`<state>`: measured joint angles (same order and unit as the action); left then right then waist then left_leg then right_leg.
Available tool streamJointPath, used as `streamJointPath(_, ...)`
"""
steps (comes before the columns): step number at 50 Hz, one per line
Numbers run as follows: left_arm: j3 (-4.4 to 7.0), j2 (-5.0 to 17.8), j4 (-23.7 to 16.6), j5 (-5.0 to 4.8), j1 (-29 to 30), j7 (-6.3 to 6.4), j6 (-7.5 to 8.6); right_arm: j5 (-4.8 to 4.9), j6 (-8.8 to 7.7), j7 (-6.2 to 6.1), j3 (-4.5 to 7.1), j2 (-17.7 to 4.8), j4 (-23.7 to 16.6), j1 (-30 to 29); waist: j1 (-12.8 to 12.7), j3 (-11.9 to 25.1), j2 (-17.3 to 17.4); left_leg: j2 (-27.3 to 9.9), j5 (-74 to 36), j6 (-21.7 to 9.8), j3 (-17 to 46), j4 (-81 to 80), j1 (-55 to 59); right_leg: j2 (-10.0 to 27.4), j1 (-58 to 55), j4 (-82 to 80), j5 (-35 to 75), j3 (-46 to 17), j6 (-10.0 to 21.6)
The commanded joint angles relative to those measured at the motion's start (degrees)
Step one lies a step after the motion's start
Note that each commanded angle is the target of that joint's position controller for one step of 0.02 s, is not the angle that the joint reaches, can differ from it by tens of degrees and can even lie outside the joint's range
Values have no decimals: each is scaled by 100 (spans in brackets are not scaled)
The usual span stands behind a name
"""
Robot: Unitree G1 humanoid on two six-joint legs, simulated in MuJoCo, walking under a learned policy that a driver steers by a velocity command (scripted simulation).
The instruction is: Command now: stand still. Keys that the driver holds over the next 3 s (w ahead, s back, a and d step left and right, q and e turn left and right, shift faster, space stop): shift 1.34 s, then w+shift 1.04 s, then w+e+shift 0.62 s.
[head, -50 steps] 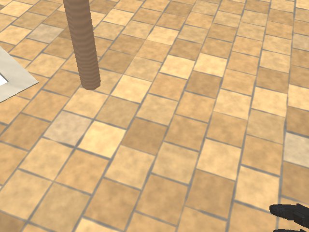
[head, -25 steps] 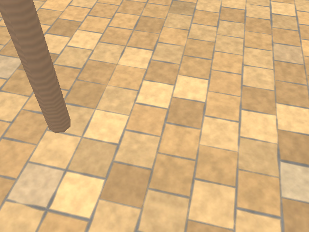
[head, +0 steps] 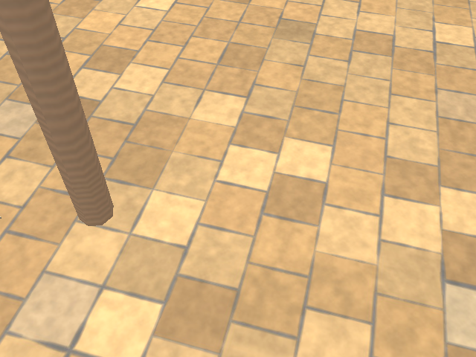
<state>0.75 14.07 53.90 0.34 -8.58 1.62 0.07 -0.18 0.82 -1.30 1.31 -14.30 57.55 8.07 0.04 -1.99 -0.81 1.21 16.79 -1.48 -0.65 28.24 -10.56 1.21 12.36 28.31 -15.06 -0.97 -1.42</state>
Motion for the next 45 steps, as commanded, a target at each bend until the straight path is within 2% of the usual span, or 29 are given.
streamJointPath(1, 147, 661, -130, 0, 28, 35, 29, 3, -35, -27, 111, -621, -77, 31, 9, 422, 90, -319, -1847, -144, 294, -364, 177, 158, -238, -280, 1713, -118, 160)
streamJointPath(20, 163, 581, 522, 4, -84, 125, -32, -11, -84, -42, 55, -523, 381, 106, -5, 131, 111, -335, -1094, -151, 329, -731, -6, 90, -237, -526, 1006, -37, 63)
streamJointPath(45, 134, 350, 965, -22, -591, 166, -8, 7, -113, -58, 17, -317, 497, 656, 0, 15, 87, -294, -1098, -174, 299, -823, -18, 93, -115, -584, 921, -28, 47)
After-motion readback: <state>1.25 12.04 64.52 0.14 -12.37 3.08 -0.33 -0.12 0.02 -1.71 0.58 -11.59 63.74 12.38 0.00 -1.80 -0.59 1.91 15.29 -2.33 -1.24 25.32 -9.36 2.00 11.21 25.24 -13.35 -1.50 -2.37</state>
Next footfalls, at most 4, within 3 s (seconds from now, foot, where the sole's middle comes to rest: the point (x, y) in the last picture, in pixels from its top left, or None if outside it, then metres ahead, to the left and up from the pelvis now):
1.70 right None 0.15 -0.18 -0.77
2.18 left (241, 305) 0.66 0.01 -0.77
2.68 right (307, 187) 1.12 -0.23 -0.77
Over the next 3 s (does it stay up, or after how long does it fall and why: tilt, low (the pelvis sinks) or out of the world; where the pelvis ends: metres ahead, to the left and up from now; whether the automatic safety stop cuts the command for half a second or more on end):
stays up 1.17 -0.20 0.00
